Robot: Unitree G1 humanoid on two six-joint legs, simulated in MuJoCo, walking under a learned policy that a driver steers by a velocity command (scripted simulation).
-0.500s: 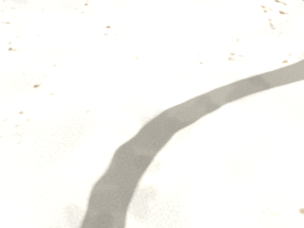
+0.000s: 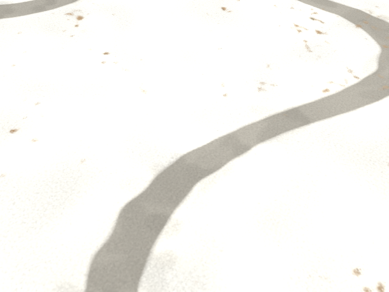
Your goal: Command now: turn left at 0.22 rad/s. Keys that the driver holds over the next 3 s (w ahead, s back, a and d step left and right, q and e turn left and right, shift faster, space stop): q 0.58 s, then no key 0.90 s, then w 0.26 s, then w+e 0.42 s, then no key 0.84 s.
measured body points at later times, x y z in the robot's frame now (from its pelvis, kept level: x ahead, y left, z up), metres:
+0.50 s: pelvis -0.03 +0.05 -0.01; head +0.00 +0.08 +0.44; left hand +0.03 +0.36 -0.12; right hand +0.21 -0.17 -0.08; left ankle -0.05 +0.14 -0.74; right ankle -0.01 -0.10 -0.70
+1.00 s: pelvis -0.02 +0.05 +0.00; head +0.00 +0.05 +0.45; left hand +0.00 +0.35 -0.10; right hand +0.23 -0.11 -0.10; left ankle -0.05 +0.14 -0.73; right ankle +0.03 -0.08 -0.74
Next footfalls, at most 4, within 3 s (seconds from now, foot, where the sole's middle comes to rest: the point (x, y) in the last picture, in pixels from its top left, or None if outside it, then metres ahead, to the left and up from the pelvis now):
0.44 left None -0.01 0.15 -0.77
0.92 right None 0.07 -0.06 -0.77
2.22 right None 0.42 0.09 -0.77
2.66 left None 0.44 0.33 -0.77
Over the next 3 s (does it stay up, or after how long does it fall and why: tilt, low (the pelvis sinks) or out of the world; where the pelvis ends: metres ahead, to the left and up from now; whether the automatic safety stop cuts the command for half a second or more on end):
stays up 0.40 0.20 0.00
